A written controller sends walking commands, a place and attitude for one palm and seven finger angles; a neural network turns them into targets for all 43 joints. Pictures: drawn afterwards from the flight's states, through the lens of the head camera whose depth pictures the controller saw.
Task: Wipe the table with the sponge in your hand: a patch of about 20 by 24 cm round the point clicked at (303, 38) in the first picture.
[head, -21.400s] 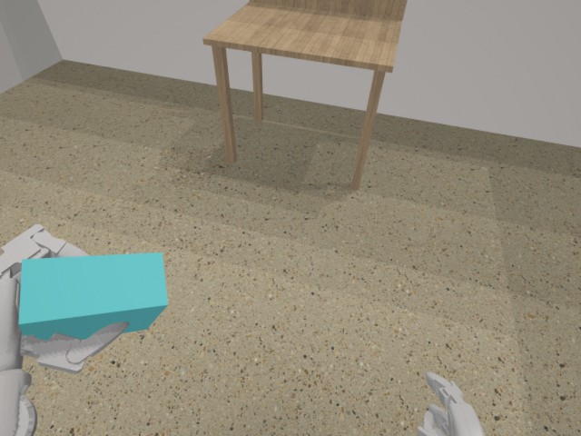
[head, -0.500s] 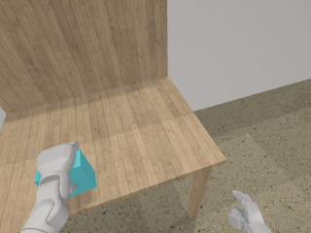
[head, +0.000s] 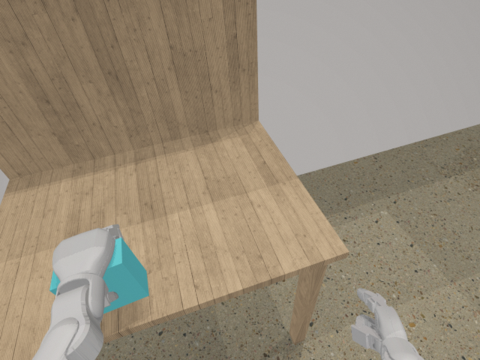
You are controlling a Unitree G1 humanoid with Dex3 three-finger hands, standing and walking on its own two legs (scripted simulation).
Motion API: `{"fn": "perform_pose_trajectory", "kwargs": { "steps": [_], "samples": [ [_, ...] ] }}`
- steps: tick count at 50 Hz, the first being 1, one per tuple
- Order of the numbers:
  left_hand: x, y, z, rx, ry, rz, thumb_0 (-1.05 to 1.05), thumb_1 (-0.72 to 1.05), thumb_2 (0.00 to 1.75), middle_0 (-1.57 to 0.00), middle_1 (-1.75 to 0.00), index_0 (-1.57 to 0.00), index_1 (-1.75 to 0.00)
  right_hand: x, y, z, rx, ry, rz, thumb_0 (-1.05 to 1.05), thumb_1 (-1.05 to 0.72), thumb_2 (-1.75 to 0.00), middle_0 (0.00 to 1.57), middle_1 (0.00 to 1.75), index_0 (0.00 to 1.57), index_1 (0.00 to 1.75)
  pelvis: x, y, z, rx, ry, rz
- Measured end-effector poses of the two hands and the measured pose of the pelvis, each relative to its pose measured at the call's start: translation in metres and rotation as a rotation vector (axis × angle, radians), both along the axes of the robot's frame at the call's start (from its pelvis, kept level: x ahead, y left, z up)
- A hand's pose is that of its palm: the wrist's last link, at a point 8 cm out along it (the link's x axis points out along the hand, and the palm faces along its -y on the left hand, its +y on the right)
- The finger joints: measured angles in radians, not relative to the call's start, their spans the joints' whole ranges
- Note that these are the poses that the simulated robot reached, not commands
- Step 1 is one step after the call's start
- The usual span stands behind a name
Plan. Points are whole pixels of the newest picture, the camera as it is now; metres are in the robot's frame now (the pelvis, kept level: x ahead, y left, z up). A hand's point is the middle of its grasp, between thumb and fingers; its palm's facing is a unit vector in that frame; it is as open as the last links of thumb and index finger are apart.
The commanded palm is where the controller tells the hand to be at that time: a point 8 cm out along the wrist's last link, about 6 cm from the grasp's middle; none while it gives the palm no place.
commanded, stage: move the sponge above the wiping area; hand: left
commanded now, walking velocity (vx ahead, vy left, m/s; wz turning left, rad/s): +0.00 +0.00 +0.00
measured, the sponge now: (109, 284) +0.23 +0.29 -0.01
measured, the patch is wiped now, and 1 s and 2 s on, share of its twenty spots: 0.00 0.00 0.10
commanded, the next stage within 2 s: lower the sponge onto the table in 0.08 s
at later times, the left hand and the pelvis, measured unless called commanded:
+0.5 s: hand (97, 273) +0.22 +0.29 +0.04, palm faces -0.02 -0.11 -0.99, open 9.4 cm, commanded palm +0.19 +0.28 +0.09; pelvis -0.01 +0.00 +0.00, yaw +0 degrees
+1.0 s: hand (107, 281) +0.22 +0.28 +0.01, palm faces -0.06 -0.10 -0.99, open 9.4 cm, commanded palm +0.20 +0.28 +0.07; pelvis -0.02 +0.00 +0.00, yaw +0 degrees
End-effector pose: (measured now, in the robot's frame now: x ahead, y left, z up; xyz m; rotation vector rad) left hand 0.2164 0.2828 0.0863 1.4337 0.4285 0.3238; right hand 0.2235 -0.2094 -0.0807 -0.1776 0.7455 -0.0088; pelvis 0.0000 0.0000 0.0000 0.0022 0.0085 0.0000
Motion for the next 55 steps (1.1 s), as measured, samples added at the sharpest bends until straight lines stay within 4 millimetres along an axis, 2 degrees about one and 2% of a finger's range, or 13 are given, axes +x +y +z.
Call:
{"fn": "perform_pose_trajectory", "kwargs": {
  "steps": [6, 12, 19, 26, 33, 44, 55],
  "samples": [
    [-0.010, 0.004, 0.000, 0.005, -0.005, 0.004, 0.00, -0.44, 1.06, -0.80, -1.38, -0.79, -1.38, 0.003, -0.003, 0.003, -0.016, -0.010, 0.004, 0.02, -0.91, -0.90, 0.20, 0.30, 0.20, 0.30, -0.001, -0.001, 0.000, -0.001, -0.008, 0.003],
    [-0.008, 0.007, 0.002, 0.010, -0.007, 0.009, 0.00, -0.44, 1.06, -0.80, -1.38, -0.79, -1.38, 0.002, -0.001, 0.003, -0.021, -0.014, 0.006, 0.02, -0.91, -0.90, 0.20, 0.30, 0.20, 0.30, -0.005, -0.002, 0.000, -0.001, -0.011, 0.009],
    [-0.005, 0.000, 0.007, 0.009, -0.024, -0.021, 0.00, -0.44, 1.06, -0.80, -1.38, -0.79, -1.38, -0.006, 0.002, 0.001, 0.002, -0.013, 0.000, 0.02, -0.91, -0.90, 0.20, 0.30, 0.20, 0.30, -0.008, 0.000, 0.000, 0.000, -0.009, 0.002],
    [-0.013, -0.001, 0.006, 0.008, -0.026, -0.015, 0.00, -0.44, 1.06, -0.80, -1.38, -0.79, -1.38, -0.016, 0.001, -0.001, 0.005, 0.002, -0.008, 0.02, -0.90, -0.90, 0.20, 0.30, 0.20, 0.30, -0.012, 0.001, 0.000, 0.001, -0.016, -0.005],
    [-0.019, -0.003, -0.004, 0.000, 0.000, -0.013, 0.00, -0.44, 1.06, -0.80, -1.38, -0.79, -1.38, -0.020, 0.000, -0.003, -0.006, 0.006, -0.009, 0.02, -0.90, -0.90, 0.20, 0.30, 0.20, 0.30, -0.017, 0.001, 0.000, 0.000, -0.018, 0.003],
    [-0.011, -0.010, -0.008, 0.020, -0.018, -0.032, 0.00, -0.44, 1.06, -0.80, -1.38, -0.79, -1.38, -0.023, 0.000, -0.002, 0.011, -0.002, -0.018, 0.02, -0.90, -0.90, 0.20, 0.30, 0.20, 0.30, -0.019, -0.001, -0.001, 0.003, -0.009, -0.003],
    [-0.007, -0.006, -0.024, 0.015, 0.036, -0.011, 0.00, -0.44, 1.06, -0.80, -1.38, -0.79, -1.38, -0.025, -0.011, -0.004, -0.011, 0.014, -0.038, 0.02, -0.90, -0.90, 0.20, 0.30, 0.20, 0.30, -0.017, -0.005, -0.002, 0.003, 0.004, -0.002]
  ]
}}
